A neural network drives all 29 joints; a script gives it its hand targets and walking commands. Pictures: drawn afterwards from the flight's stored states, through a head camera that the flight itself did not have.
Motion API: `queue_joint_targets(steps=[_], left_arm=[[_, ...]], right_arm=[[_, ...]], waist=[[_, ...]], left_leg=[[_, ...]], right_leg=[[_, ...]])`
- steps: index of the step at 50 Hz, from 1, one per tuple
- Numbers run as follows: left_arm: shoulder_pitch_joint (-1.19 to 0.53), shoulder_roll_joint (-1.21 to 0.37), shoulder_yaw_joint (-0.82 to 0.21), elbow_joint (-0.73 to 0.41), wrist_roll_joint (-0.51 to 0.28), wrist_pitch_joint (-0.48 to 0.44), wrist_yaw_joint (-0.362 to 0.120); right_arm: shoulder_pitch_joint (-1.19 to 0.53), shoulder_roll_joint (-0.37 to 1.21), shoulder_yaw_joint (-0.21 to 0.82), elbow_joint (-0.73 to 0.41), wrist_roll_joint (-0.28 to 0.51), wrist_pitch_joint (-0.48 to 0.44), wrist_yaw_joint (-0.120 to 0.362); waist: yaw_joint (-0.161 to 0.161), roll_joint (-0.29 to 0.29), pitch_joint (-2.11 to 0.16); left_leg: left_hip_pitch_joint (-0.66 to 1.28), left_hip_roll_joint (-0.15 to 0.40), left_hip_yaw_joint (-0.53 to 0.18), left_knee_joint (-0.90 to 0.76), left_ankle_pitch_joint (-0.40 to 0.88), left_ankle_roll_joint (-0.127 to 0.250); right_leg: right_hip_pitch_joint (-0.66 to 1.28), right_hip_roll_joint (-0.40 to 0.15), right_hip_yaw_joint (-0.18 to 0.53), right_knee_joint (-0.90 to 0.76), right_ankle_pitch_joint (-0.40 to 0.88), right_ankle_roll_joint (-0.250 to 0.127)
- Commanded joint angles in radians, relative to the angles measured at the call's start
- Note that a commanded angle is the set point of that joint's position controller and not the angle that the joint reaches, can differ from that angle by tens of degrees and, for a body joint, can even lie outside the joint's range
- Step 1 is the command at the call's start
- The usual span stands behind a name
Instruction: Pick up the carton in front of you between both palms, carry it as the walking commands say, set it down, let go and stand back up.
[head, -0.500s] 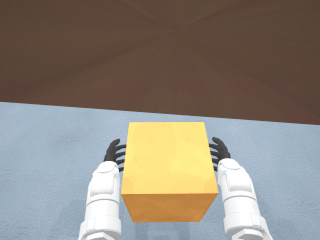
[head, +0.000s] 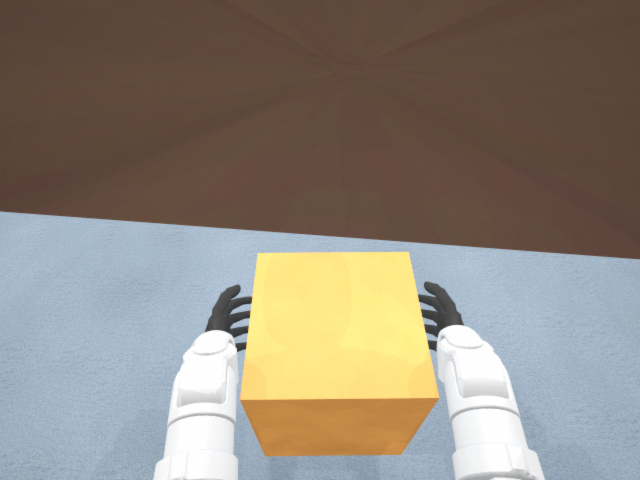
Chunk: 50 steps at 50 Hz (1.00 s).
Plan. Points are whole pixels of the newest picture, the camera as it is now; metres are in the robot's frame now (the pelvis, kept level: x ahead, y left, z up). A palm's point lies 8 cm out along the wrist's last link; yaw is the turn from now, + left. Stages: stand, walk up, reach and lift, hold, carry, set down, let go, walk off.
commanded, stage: reach and lift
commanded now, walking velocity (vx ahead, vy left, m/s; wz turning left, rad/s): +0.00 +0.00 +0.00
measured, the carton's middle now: (333, 359) +0.30 +0.00 -0.05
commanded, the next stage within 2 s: hold in 0.22 s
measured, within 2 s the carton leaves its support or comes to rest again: neither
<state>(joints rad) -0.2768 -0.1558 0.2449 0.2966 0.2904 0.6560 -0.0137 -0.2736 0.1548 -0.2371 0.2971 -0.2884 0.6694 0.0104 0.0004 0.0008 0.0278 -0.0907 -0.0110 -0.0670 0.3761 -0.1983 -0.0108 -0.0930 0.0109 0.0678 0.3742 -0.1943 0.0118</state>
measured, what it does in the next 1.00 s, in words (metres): stands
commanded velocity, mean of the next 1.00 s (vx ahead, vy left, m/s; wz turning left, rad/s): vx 0.16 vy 0.00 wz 0.00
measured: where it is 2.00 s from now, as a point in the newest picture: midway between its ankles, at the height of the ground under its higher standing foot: (336, 375)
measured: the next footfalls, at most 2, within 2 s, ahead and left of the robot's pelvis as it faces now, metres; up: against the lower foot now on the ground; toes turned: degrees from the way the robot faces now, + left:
right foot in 1.32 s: +0.26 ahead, -0.11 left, +0.00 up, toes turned -10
left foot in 1.72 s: +0.64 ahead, +0.08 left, +0.00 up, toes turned +13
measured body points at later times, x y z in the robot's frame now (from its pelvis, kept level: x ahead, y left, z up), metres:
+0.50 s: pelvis -0.01 +0.00 +0.00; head -0.05 +0.00 +0.45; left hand +0.29 +0.15 +0.04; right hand +0.29 -0.15 +0.04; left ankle +0.01 +0.13 -0.75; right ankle +0.01 -0.13 -0.75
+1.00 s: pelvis +0.04 -0.01 -0.01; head -0.02 -0.02 +0.43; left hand +0.34 +0.14 +0.07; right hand +0.34 -0.16 +0.07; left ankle +0.01 +0.12 -0.74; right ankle +0.01 -0.13 -0.75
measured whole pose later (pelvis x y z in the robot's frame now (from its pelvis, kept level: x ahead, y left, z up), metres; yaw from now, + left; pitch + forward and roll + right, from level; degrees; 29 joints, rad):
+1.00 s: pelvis +0.04 -0.01 -0.01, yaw +1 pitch +2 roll +0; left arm -0.28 -0.13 0.16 0.06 0.17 0.95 0.04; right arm -0.24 0.11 -0.15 0.01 -0.17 0.98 -0.05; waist 0.00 0.02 -0.19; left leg -0.30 0.03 -0.02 0.64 -0.41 -0.01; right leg -0.26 -0.01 -0.03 0.54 -0.31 0.00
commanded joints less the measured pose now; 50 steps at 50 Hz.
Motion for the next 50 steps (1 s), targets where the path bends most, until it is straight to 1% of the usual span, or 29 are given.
queue_joint_targets(steps=[1, 11, 15, 16, 17, 19, 21, 23, 28, 35, 36, 37, 38, 39, 40, 41, 42, 43, 44, 45, 46, 47, 48, 49, 50], left_arm=[[-0.415, -0.937, -0.522, -0.033, -0.234, -0.018, -0.227], [-0.421, -0.931, -0.536, -0.064, -0.244, 0.005, -0.224], [-0.401, -0.932, -0.599, -0.146, -0.282, 0.030, -0.219], [-0.390, -0.922, -0.601, -0.159, -0.283, 0.042, -0.216], [-0.378, -0.909, -0.593, -0.161, -0.279, 0.054, -0.214], [-0.366, -0.882, -0.565, -0.145, -0.262, 0.072, -0.210], [-0.378, -0.867, -0.537, -0.119, -0.246, 0.081, -0.212], [-0.409, -0.872, -0.531, -0.112, -0.246, 0.081, -0.217], [-0.488, -0.901, -0.541, -0.108, -0.255, 0.072, -0.228], [-0.522, -0.907, -0.529, -0.066, -0.246, 0.068, -0.234], [-0.550, -0.906, -0.546, -0.055, -0.261, 0.075, -0.232], [-0.561, -0.906, -0.546, -0.070, -0.267, 0.075, -0.231], [-0.564, -0.912, -0.562, -0.087, -0.280, 0.079, -0.228], [-0.581, -0.911, -0.578, -0.114, -0.290, 0.084, -0.224], [-0.585, -0.910, -0.592, -0.132, -0.302, 0.093, -0.219], [-0.579, -0.909, -0.609, -0.148, -0.316, 0.106, -0.212], [-0.568, -0.905, -0.630, -0.168, -0.334, 0.124, -0.207], [-0.565, -0.899, -0.658, -0.194, -0.356, 0.146, -0.202], [-0.567, -0.893, -0.682, -0.218, -0.378, 0.173, -0.198], [-0.572, -0.884, -0.704, -0.241, -0.401, 0.201, -0.194], [-0.578, -0.874, -0.719, -0.259, -0.421, 0.231, -0.191], [-0.579, -0.862, -0.731, -0.275, -0.440, 0.263, -0.186], [-0.562, -0.845, -0.735, -0.282, -0.455, 0.295, -0.180], [-0.536, -0.830, -0.743, -0.299, -0.470, 0.325, -0.173], [-0.519, -0.828, -0.749, -0.321, -0.482, 0.352, -0.164]], right_arm=[[-0.447, 0.916, 0.525, -0.060, 0.239, -0.035, 0.228], [-0.455, 0.908, 0.539, -0.092, 0.250, -0.013, 0.227], [-0.435, 0.915, 0.604, -0.174, 0.287, 0.014, 0.221], [-0.421, 0.906, 0.607, -0.187, 0.289, 0.027, 0.217], [-0.407, 0.893, 0.599, -0.187, 0.286, 0.039, 0.215], [-0.392, 0.868, 0.569, -0.171, 0.271, 0.058, 0.211], [-0.406, 0.855, 0.541, -0.146, 0.256, 0.067, 0.212], [-0.440, 0.862, 0.537, -0.138, 0.256, 0.067, 0.217], [-0.516, 0.894, 0.549, -0.132, 0.266, 0.057, 0.227], [-0.547, 0.904, 0.535, -0.091, 0.256, 0.054, 0.229], [-0.577, 0.899, 0.549, -0.095, 0.267, 0.061, 0.227], [-0.584, 0.903, 0.547, -0.097, 0.276, 0.064, 0.223], [-0.590, 0.906, 0.566, -0.119, 0.289, 0.068, 0.220], [-0.603, 0.910, 0.586, -0.145, 0.304, 0.073, 0.216], [-0.607, 0.911, 0.602, -0.166, 0.315, 0.082, 0.210], [-0.600, 0.907, 0.617, -0.181, 0.325, 0.096, 0.202], [-0.578, 0.898, 0.634, -0.197, 0.335, 0.114, 0.195], [-0.559, 0.887, 0.656, -0.219, 0.347, 0.137, 0.186], [-0.554, 0.875, 0.675, -0.244, 0.361, 0.163, 0.179], [-0.562, 0.859, 0.695, -0.276, 0.378, 0.193, 0.172], [-0.572, 0.842, 0.711, -0.305, 0.396, 0.224, 0.165], [-0.579, 0.826, 0.727, -0.330, 0.415, 0.256, 0.160], [-0.586, 0.819, 0.738, -0.347, 0.436, 0.290, 0.156], [-0.581, 0.827, 0.755, -0.362, 0.460, 0.322, 0.151], [-0.596, 0.836, 0.773, -0.385, 0.490, 0.351, 0.151]], waist=[[0.000, 0.001, -0.276], [-0.001, 0.003, -0.259], [-0.003, 0.002, -0.304], [-0.003, 0.001, -0.298], [-0.002, 0.001, -0.278], [-0.001, 0.001, -0.213], [0.000, 0.001, -0.157], [0.000, 0.001, -0.146], [0.000, 0.002, -0.189], [-0.002, -0.002, -0.195], [0.004, 0.021, -0.255], [0.001, 0.022, -0.267], [0.000, 0.019, -0.245], [-0.005, 0.021, -0.230], [-0.003, 0.036, -0.233], [0.000, 0.051, -0.267], [-0.001, 0.065, -0.307], [-0.002, 0.086, -0.333], [-0.002, 0.110, -0.333], [-0.001, 0.121, -0.314], [0.002, 0.107, -0.287], [0.004, 0.054, -0.265], [0.014, -0.071, -0.257], [0.022, -0.205, -0.258], [0.028, -0.250, -0.220]], left_leg=[[0.080, -0.089, -0.002, -0.039, 0.253, 0.001], [0.085, -0.087, -0.004, -0.048, 0.225, 0.000], [0.124, -0.087, -0.010, -0.055, 0.291, -0.003], [0.128, -0.087, -0.011, -0.060, 0.296, -0.003], [0.124, -0.087, -0.010, -0.066, 0.282, -0.003], [0.101, -0.085, -0.006, -0.080, 0.212, 0.000], [0.074, -0.082, -0.002, -0.089, 0.127, 0.004], [0.063, -0.079, 0.000, -0.088, 0.082, 0.007], [0.060, -0.078, 0.002, -0.070, 0.057, 0.008], [0.051, -0.078, 0.007, -0.066, 0.023, 0.008], [-0.060, 0.101, 0.000, -0.007, -0.122, 0.013], [-0.091, 0.090, -0.032, -0.031, -0.311, 0.019], [-0.139, 0.088, -0.031, -0.042, -0.472, 0.021], [-0.165, 0.091, -0.034, -0.041, -0.531, 0.026], [-0.168, 0.099, -0.037, -0.037, -0.474, 0.032], [-0.160, 0.106, -0.043, -0.036, -0.404, 0.040], [-0.153, 0.120, -0.065, -0.041, -0.374, 0.051], [-0.149, 0.140, -0.095, -0.055, -0.391, 0.065], [-0.159, 0.159, -0.119, -0.073, -0.445, 0.080], [-0.188, 0.166, -0.127, -0.082, -0.490, 0.088], [-0.233, 0.158, -0.107, -0.066, -0.495, 0.084], [-0.284, 0.127, -0.050, 0.006, -0.455, 0.065], [-0.366, 0.082, 0.032, 0.156, -0.381, 0.032], [-0.483, 0.027, 0.129, 0.349, -0.287, 0.004], [-0.591, 0.026, 0.160, 0.336, -0.304, 0.003]], right_leg=[[0.083, 0.089, 0.002, -0.038, 0.238, -0.003], [0.084, 0.089, 0.000, -0.047, 0.209, -0.003], [0.124, 0.089, 0.003, -0.056, 0.275, 0.003], [0.130, 0.088, 0.005, -0.060, 0.281, 0.003], [0.128, 0.087, 0.006, -0.066, 0.268, 0.002], [0.107, 0.084, 0.005, -0.078, 0.199, -0.002], [0.080, 0.082, 0.001, -0.084, 0.118, -0.007], [0.070, 0.081, -0.002, -0.084, 0.076, -0.009], [0.071, 0.078, -0.004, -0.069, 0.052, -0.009], [0.065, 0.076, -0.007, -0.066, 0.019, -0.008], [-0.034, -0.098, -0.006, 0.001, -0.130, -0.007], [-0.067, -0.086, 0.011, -0.010, -0.314, -0.015], [-0.131, -0.076, 0.006, -0.016, -0.473, -0.013], [-0.165, -0.067, -0.005, -0.001, -0.513, -0.011], [-0.170, -0.060, -0.025, 0.036, -0.438, -0.009], [-0.159, -0.049, -0.054, 0.084, -0.336, -0.006], [-0.149, -0.040, -0.080, 0.132, -0.266, -0.004], [-0.153, -0.030, -0.103, 0.166, -0.245, -0.002], [-0.167, -0.017, -0.127, 0.167, -0.265, -0.001], [-0.169, -0.015, -0.134, 0.145, -0.290, -0.003], [-0.151, -0.027, -0.121, 0.103, -0.306, -0.008], [-0.125, -0.071, -0.058, 0.035, -0.343, -0.023], [-0.074, -0.164, 0.087, -0.046, -0.411, -0.061], [0.012, -0.269, 0.273, -0.147, -0.461, -0.114], [0.069, -0.337, 0.383, -0.167, -0.373, -0.173]])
